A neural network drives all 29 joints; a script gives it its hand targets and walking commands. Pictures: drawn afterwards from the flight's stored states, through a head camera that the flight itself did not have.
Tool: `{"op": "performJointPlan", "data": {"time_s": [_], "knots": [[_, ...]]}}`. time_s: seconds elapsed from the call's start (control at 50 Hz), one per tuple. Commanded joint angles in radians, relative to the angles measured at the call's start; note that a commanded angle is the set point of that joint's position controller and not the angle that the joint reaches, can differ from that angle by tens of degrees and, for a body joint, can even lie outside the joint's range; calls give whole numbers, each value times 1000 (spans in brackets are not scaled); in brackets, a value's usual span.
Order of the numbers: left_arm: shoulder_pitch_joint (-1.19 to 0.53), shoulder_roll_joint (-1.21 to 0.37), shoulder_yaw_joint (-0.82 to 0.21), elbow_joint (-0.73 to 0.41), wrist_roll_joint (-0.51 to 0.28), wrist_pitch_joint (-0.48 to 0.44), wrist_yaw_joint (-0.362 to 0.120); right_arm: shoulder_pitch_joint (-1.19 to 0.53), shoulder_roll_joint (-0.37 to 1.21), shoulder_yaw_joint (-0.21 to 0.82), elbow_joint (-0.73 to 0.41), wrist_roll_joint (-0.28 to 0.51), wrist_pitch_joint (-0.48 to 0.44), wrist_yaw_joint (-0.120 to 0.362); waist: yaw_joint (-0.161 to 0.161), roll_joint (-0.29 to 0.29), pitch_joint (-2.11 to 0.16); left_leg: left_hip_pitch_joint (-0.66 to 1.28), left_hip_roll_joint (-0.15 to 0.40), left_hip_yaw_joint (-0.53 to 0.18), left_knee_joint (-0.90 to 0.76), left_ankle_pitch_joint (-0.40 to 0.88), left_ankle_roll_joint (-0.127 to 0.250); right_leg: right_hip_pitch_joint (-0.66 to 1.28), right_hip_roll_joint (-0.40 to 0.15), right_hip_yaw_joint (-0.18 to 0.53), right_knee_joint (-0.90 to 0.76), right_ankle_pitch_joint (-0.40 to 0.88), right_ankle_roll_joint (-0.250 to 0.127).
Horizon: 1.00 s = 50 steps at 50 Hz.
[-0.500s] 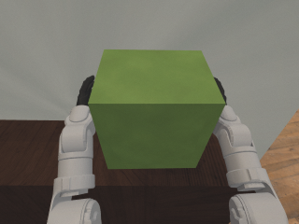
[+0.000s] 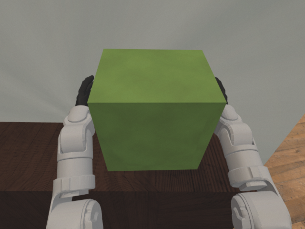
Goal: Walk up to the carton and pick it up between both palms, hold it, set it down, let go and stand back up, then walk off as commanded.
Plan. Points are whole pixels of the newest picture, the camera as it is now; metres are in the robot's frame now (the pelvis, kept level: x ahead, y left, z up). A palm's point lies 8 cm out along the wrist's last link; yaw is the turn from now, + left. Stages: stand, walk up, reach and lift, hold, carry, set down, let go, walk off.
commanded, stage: hold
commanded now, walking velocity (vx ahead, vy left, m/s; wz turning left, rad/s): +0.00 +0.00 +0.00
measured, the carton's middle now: (153, 112) +0.37 +0.01 +0.16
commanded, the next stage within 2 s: none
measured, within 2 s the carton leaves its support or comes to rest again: neither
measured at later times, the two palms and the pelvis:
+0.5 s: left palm (82, 108) +0.34 +0.18 +0.19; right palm (221, 106) +0.36 -0.16 +0.19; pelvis -0.01 +0.00 +0.00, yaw +0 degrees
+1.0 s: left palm (86, 110) +0.35 +0.18 +0.18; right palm (219, 110) +0.37 -0.16 +0.17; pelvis +0.00 +0.00 +0.00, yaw +0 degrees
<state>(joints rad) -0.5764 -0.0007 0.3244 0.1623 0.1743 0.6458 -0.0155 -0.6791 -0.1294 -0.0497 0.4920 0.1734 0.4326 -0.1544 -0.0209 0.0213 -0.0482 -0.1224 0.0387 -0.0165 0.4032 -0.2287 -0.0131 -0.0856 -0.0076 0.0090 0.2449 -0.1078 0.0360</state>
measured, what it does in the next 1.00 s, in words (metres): stands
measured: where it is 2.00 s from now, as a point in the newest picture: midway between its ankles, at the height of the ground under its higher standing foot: outside the picture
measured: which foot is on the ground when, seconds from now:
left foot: down 0.00-1.00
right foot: down 0.00-1.00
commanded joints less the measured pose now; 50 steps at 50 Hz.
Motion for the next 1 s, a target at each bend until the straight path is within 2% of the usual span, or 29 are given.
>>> {"op": "performJointPlan", "data": {"time_s": [0.0,0.02,0.06,0.08,0.1,0.16,0.18,0.2,0.22,0.26,0.3,0.32,0.38,0.4,0.44,0.46,0.62,0.64,0.68,0.72,0.74,0.78,0.8,0.84,0.86,0.88,0.92,0.96,0.98], "knots": [[-568,-526,-579,-259,-137,-43,-160,-616,612,410,-442,152,-67,85,-97,-34,-430,121,-97,15,-63,501,-47,312,82,-47,36,383,-15],[-614,-529,-606,-327,-165,-53,-153,-652,634,433,-512,162,-79,83,-102,-56,-508,148,-93,4,-52,549,-51,327,90,-52,47,411,-14],[-608,-524,-593,-278,-157,-56,-145,-661,619,437,-498,159,-74,82,-75,-61,-432,113,-96,9,-66,472,-41,287,85,-51,34,340,-19],[-596,-530,-599,-254,-156,-49,-146,-664,601,419,-478,159,-70,87,-96,-54,-406,117,-97,5,-73,458,-40,269,85,-54,29,326,-17],[-615,-524,-588,-280,-149,-50,-145,-636,608,418,-440,152,-59,87,-78,-51,-393,110,-89,4,-74,436,-40,253,85,-52,30,285,-21],[-625,-531,-596,-250,-156,-47,-149,-652,593,394,-424,130,-63,91,-96,-51,-399,118,-91,15,-72,434,-39,245,84,-52,27,275,-24],[-592,-541,-580,-223,-143,-42,-149,-661,602,410,-456,146,-66,95,-85,-52,-402,116,-87,13,-78,413,-36,248,83,-50,23,263,-21],[-631,-526,-562,-176,-134,-40,-150,-680,595,373,-398,130,-62,95,-83,-49,-331,77,-86,15,-100,319,-30,221,75,-47,14,188,-22],[-633,-537,-574,-196,-144,-47,-150,-707,621,389,-431,129,-77,104,-73,-61,-381,85,-87,13,-106,323,-27,228,82,-52,10,200,-22],[-682,-523,-545,-139,-138,-52,-149,-734,625,374,-369,113,-74,110,-58,-89,-338,53,-86,19,-127,224,-17,206,74,-55,5,97,-20],[-677,-529,-534,-98,-132,-50,-157,-688,615,321,-297,86,-69,117,-91,-71,-281,28,-85,21,-139,135,-11,184,65,-46,-5,39,-28],[-693,-506,-498,-48,-108,-47,-160,-708,614,317,-252,68,-63,125,-59,-82,-224,-3,-83,27,-163,79,-2,160,62,-41,-8,-20,-28],[-648,-497,-465,4,-83,-30,-181,-646,587,276,-174,40,-57,137,-77,-84,-200,-13,-82,33,-183,30,-3,167,60,-49,-24,-60,-29],[-672,-500,-459,1,-77,-33,-187,-674,617,268,-178,39,-67,145,-67,-73,-220,-11,-77,35,-192,24,-2,174,61,-54,-16,-67,-30],[-704,-508,-491,-17,-92,-39,-188,-679,619,260,-177,37,-77,145,-88,-54,-241,-9,-74,33,-190,2,-6,173,59,-53,-17,-79,-33],[-720,-504,-467,13,-82,-39,-186,-725,634,263,-188,40,-84,149,-71,-51,-223,-13,-78,40,-193,-5,3,168,55,-49,-15,-78,-31],[-641,-510,-503,-75,-87,-38,-182,-644,617,299,-220,72,-89,128,-98,-35,-321,81,-81,29,-135,244,-28,236,72,-64,5,134,-28],[-651,-497,-494,-101,-84,-42,-182,-639,622,314,-220,81,-87,127,-77,-38,-326,93,-85,37,-123,287,-26,239,71,-66,8,157,-24],[-616,-521,-530,-163,-105,-41,-180,-618,616,341,-279,100,-89,118,-96,-35,-367,127,-83,27,-99,406,-41,250,79,-61,13,251,-25],[-610,-521,-555,-221,-114,-40,-169,-617,615,371,-332,124,-91,109,-88,-15,-403,167,-80,18,-74,506,-56,262,84,-64,19,296,-23],[-545,-544,-577,-222,-118,-32,-167,-607,587,387,-383,133,-90,100,-107,-21,-437,182,-80,13,-58,528,-60,285,86,-65,17,328,-26],[-591,-507,-554,-226,-125,-45,-167,-660,622,404,-410,142,-86,91,-81,-67,-438,133,-92,19,-62,497,-42,306,85,-59,35,360,-19],[-579,-539,-597,-262,-140,-46,-161,-646,606,403,-450,147,-90,89,-117,-38,-461,157,-85,4,-56,531,-52,284,88,-60,38,368,-22],[-600,-529,-598,-299,-144,-54,-151,-622,617,419,-442,151,-85,85,-90,-34,-436,148,-90,9,-54,532,-52,283,87,-57,40,361,-14],[-554,-514,-582,-263,-135,-42,-153,-620,596,417,-461,149,-76,85,-88,-41,-415,141,-94,16,-56,502,-47,284,82,-52,29,344,-19],[-595,-543,-620,-308,-158,-49,-148,-657,620,430,-512,162,-88,88,-91,-40,-473,157,-89,4,-50,533,-53,281,88,-60,39,361,-21],[-629,-529,-602,-290,-152,-56,-139,-653,614,415,-460,146,-79,93,-80,-41,-417,150,-84,3,-68,483,-46,240,88,-59,32,285,-24],[-592,-523,-597,-268,-147,-50,-146,-621,598,407,-437,134,-77,93,-85,-38,-398,133,-94,14,-70,461,-46,264,81,-55,28,295,-24],[-627,-509,-575,-257,-148,-54,-149,-662,617,413,-449,138,-77,91,-72,-70,-398,109,-97,19,-77,427,-30,267,74,-49,30,292,-18]]}}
